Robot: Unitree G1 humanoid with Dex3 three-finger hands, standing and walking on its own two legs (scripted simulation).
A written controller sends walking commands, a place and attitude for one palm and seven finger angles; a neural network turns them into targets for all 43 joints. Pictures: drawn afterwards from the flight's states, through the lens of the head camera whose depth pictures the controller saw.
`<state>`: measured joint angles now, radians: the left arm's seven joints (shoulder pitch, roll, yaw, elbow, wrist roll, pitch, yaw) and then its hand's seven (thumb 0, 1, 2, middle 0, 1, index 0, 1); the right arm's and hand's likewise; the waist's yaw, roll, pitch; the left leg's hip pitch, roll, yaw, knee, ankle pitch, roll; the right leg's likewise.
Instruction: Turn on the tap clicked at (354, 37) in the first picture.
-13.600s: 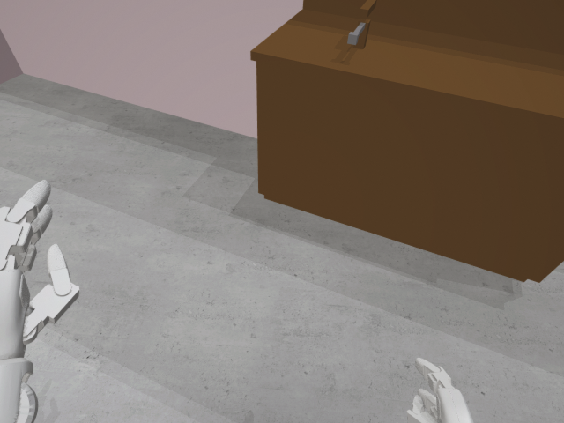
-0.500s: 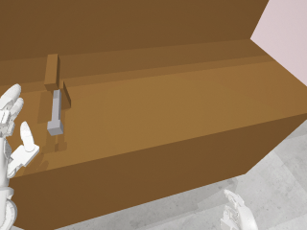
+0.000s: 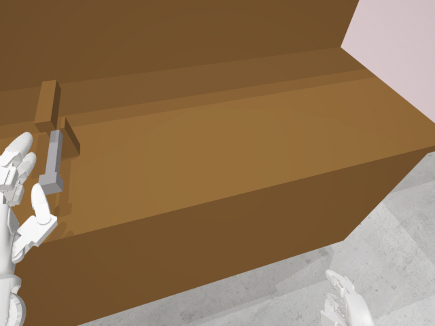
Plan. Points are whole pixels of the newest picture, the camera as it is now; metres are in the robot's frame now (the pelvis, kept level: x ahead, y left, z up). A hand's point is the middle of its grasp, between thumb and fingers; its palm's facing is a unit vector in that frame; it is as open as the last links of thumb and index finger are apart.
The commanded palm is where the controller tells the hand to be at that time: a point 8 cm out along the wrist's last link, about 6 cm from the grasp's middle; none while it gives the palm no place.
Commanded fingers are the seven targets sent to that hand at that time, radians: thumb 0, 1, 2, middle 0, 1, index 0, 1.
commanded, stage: come to a stop and stand still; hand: left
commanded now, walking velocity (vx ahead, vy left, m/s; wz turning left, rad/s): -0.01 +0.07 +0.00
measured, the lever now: (51, 183) +0.32 +0.33 +0.08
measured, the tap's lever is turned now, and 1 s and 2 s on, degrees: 0 0 0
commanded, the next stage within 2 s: look again from close up in 0.68 s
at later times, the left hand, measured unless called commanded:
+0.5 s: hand (2, 208) +0.23 +0.31 +0.16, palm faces +0.37 -0.84 -0.39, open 7.4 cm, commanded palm +0.17 +0.34 +0.17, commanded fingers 0.00 0.90 0.90 -0.20 -0.30 -0.20 -0.30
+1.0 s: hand out of the picture +0.21 +0.30 +0.17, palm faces +0.42 -0.85 -0.32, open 7.4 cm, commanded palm +0.15 +0.33 +0.17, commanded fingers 0.00 0.90 0.90 -0.20 -0.30 -0.20 -0.30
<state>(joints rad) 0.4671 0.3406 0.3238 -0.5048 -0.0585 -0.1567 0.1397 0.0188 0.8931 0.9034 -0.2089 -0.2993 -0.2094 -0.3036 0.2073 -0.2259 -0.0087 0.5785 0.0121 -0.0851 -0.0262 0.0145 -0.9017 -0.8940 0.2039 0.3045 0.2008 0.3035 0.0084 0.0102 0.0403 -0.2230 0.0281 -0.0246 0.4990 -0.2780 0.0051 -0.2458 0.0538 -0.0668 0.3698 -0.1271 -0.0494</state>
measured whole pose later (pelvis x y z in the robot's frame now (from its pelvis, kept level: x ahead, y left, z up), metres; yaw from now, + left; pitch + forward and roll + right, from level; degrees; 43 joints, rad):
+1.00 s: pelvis +0.00 +0.05 +0.00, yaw +1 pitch -3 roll -1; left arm 0.40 0.35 0.35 -0.47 -0.03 -0.24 0.11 0.02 0.89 0.90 -0.21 -0.30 -0.21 -0.30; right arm 0.21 -0.19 0.02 0.56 0.00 -0.11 -0.01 0.01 -0.90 -0.89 0.20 0.30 0.20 0.30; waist 0.03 -0.04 0.07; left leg -0.17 -0.04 0.01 0.49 -0.27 0.06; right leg -0.21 -0.02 -0.05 0.40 -0.14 0.02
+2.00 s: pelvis -0.01 +0.05 +0.00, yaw +1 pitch -3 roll -1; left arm 0.34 0.33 0.35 -0.43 -0.03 -0.27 0.11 0.02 0.90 0.90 -0.21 -0.30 -0.21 -0.30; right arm 0.22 -0.19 0.02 0.60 0.00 -0.17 0.00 0.02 -0.90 -0.89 0.20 0.30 0.20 0.30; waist 0.04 -0.05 0.05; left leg -0.18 -0.05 0.01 0.49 -0.27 0.06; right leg -0.22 -0.03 -0.04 0.42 -0.15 0.02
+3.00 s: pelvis -0.01 +0.03 +0.00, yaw +0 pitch -2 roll -1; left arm 0.39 0.36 0.36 -0.49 -0.05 -0.19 0.11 0.02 0.90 0.90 -0.21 -0.30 -0.21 -0.30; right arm 0.19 -0.17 0.01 0.56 0.02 -0.10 0.00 0.02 -0.90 -0.89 0.20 0.30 0.20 0.30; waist 0.03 -0.05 0.09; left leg -0.18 -0.02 0.01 0.47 -0.25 0.03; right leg -0.23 0.00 -0.05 0.40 -0.13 0.00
